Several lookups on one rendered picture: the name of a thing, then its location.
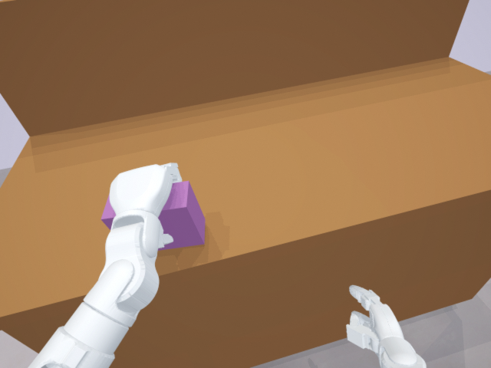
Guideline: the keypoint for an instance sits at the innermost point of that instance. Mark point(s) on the left robot hand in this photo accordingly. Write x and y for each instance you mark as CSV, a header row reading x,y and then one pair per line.
x,y
146,188

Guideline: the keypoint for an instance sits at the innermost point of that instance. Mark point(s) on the robot left forearm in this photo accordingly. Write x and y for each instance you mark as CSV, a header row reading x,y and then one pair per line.
x,y
127,284

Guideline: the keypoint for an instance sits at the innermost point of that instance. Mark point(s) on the right robot hand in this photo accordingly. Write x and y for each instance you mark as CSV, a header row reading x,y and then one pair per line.
x,y
367,332

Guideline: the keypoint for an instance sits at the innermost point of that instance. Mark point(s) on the sponge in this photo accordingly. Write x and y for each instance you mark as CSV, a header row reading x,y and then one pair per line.
x,y
181,217

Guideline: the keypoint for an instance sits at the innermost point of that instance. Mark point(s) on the table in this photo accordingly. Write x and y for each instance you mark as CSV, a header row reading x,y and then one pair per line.
x,y
329,143

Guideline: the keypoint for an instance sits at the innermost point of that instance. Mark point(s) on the robot right forearm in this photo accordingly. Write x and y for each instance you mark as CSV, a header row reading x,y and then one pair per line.
x,y
395,352

